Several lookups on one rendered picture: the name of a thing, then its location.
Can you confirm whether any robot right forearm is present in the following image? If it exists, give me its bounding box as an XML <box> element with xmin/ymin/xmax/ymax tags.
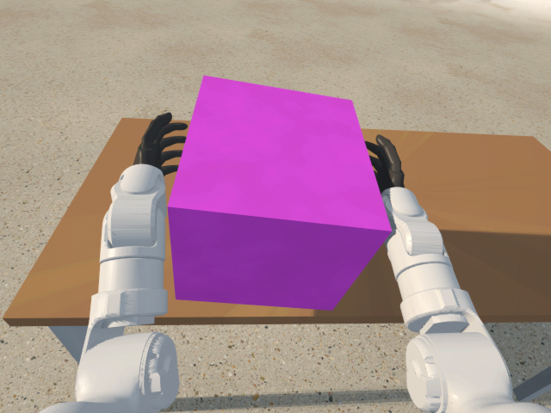
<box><xmin>381</xmin><ymin>187</ymin><xmax>512</xmax><ymax>395</ymax></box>

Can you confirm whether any robot left forearm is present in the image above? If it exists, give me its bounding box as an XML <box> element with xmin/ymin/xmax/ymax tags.
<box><xmin>75</xmin><ymin>164</ymin><xmax>168</xmax><ymax>402</ymax></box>

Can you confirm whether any right robot upper arm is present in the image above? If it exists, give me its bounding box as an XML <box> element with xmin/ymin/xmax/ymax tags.
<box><xmin>406</xmin><ymin>332</ymin><xmax>551</xmax><ymax>413</ymax></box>

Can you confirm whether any left robot upper arm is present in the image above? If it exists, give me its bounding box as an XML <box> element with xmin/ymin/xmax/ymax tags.
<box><xmin>38</xmin><ymin>331</ymin><xmax>180</xmax><ymax>413</ymax></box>

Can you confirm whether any carton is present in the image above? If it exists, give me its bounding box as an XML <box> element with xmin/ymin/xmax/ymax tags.
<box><xmin>168</xmin><ymin>75</ymin><xmax>392</xmax><ymax>311</ymax></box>

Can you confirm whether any robot right hand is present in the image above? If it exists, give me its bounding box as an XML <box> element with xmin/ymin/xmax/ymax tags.
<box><xmin>365</xmin><ymin>134</ymin><xmax>405</xmax><ymax>193</ymax></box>

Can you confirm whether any table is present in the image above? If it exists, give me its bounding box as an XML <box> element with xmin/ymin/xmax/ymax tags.
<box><xmin>3</xmin><ymin>118</ymin><xmax>551</xmax><ymax>402</ymax></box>

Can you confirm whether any robot left hand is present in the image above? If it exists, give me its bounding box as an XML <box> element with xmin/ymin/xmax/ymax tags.
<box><xmin>133</xmin><ymin>112</ymin><xmax>188</xmax><ymax>176</ymax></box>

